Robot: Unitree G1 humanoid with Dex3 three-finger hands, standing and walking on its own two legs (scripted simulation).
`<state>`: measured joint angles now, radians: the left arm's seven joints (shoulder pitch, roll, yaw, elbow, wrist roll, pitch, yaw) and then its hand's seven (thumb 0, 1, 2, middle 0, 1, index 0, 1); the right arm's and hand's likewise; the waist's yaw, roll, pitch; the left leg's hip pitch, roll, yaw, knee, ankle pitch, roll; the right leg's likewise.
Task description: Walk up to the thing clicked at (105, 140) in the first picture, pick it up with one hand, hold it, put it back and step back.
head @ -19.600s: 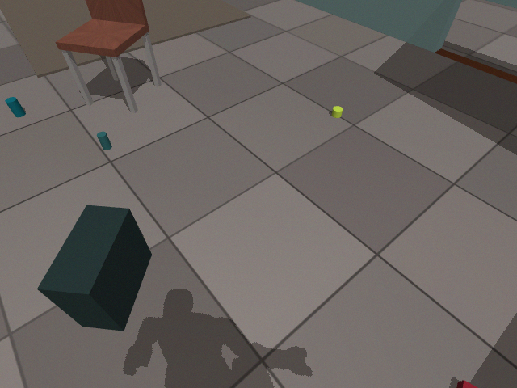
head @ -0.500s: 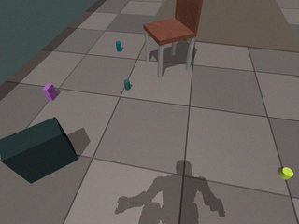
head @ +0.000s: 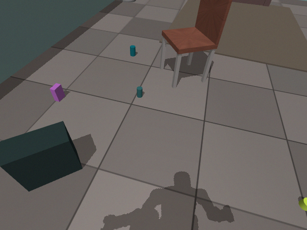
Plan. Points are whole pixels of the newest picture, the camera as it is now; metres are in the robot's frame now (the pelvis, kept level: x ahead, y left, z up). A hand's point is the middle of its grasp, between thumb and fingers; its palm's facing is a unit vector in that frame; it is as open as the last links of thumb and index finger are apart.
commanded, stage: walk up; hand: left
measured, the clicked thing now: (139, 92) +1.44 +0.15 -0.71
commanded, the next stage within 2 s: none
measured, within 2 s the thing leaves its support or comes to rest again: neither
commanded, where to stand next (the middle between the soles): +1.06 -0.07 m, yaw -1 degrees
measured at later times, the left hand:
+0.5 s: hand (91, 167) +0.33 +0.23 -0.11, palm faces -0.03 -0.92 -0.40, open 7.4 cm
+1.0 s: hand (97, 132) +0.51 +0.25 -0.14, palm faces -0.09 -0.94 -0.33, open 7.4 cm
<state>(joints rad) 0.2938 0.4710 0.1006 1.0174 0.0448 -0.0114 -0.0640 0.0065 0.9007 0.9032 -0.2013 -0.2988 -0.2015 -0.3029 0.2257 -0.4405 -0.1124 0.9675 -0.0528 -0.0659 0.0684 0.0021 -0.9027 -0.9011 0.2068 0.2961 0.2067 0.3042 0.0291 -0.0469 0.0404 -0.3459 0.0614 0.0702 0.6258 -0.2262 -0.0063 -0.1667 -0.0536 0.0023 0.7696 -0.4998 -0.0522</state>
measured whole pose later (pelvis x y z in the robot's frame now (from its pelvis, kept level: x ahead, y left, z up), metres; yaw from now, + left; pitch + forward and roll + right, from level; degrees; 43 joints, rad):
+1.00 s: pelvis +0.45 -0.03 +0.01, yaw -2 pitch -2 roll +0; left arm 0.31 0.45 0.05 0.91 0.01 -0.05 -0.06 0.01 0.90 0.90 -0.20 -0.30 -0.20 -0.30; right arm 0.26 -0.39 -0.05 0.83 -0.01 -0.08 0.05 0.00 -0.90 -0.90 0.21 0.30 0.21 0.30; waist 0.00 -0.07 0.08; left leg -0.24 0.03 0.12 0.51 -0.23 0.03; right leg -0.46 -0.07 0.02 1.01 -0.34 -0.02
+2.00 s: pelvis +0.84 -0.08 +0.01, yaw -2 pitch -3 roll +1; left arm 0.29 0.42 0.06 0.91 0.02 -0.05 -0.07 0.01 0.90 0.90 -0.20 -0.30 -0.20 -0.30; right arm 0.34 -0.43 -0.05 0.84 -0.02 -0.06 0.05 0.00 -0.90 -0.90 0.21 0.30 0.21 0.30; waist -0.03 -0.01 0.07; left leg -0.17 0.05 0.10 0.55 -0.33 0.00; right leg -0.43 -0.09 -0.03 0.66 -0.22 -0.01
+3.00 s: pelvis +1.02 -0.07 +0.01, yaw -2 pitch -3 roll +0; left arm 0.14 0.38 0.00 1.02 0.00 -0.04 0.01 0.01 0.90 0.90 -0.20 -0.30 -0.20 -0.30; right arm 0.12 -0.37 0.00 1.04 0.00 0.00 0.02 0.00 -0.90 -0.90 0.21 0.30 0.21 0.30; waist 0.00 0.02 0.08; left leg -0.28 0.02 0.02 0.59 -0.26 0.00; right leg -0.22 -0.04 -0.03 0.59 -0.32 0.02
